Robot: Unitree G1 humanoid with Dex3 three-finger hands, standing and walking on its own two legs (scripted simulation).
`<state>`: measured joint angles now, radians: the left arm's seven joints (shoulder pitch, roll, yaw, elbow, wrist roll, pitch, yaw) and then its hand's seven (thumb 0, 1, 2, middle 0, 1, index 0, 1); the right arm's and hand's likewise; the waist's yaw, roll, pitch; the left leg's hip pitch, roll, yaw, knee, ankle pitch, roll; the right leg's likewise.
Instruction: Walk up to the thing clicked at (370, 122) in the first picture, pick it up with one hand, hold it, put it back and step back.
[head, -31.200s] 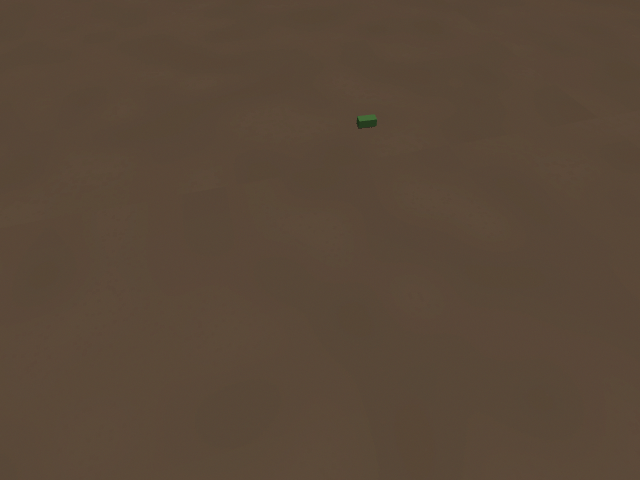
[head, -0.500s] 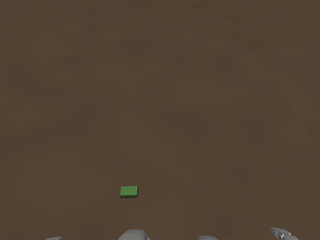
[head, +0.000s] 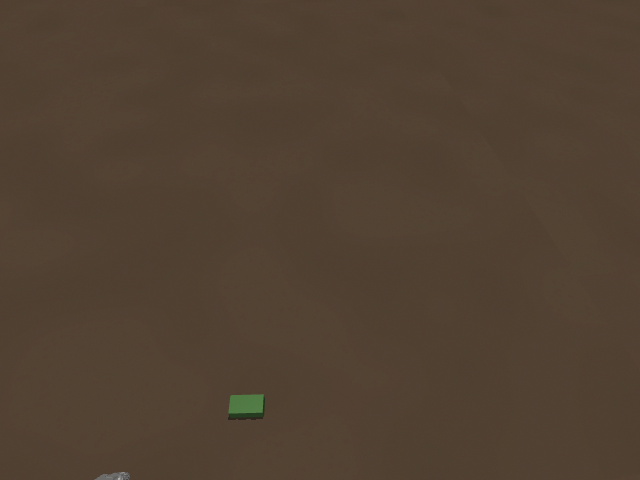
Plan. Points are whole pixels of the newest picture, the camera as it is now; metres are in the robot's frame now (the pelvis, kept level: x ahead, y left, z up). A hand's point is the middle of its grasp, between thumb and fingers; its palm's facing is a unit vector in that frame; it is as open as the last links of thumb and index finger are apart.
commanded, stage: walk up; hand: left
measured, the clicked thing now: (247, 406) +0.42 +0.23 -0.76
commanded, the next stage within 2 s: none
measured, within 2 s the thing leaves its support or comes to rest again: neither
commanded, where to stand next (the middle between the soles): +0.03 -0.01 m, yaw +0 degrees
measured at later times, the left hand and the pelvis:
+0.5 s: hand out of the picture +0.08 +0.26 -0.15, palm faces +0.03 -0.93 -0.36, open 7.4 cm; pelvis +0.01 -0.01 +0.00, yaw +1 degrees
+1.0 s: hand out of the picture +0.07 +0.29 -0.16, palm faces +0.05 -0.90 -0.44, open 7.4 cm; pelvis -0.03 +0.01 -0.01, yaw +3 degrees
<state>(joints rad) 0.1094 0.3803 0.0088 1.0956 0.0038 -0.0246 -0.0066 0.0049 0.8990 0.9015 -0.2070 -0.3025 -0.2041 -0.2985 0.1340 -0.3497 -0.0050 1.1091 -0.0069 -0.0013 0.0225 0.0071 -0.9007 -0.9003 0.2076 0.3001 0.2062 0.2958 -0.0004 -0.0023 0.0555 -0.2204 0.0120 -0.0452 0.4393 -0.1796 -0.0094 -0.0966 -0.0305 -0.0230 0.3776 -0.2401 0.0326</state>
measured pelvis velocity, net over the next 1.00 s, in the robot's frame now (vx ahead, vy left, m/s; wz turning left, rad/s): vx -0.03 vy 0.01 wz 0.05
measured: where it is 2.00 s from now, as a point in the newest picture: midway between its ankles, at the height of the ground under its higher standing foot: outside the picture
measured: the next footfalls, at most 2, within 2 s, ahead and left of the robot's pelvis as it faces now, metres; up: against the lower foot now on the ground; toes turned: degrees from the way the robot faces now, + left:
left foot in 1.12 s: +0.00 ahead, +0.18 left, +0.00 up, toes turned +3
right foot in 1.58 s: +0.04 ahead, -0.15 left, +0.00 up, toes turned +1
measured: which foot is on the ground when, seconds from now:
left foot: down 0.00-0.94, up 0.96-1.00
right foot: down 0.00-1.00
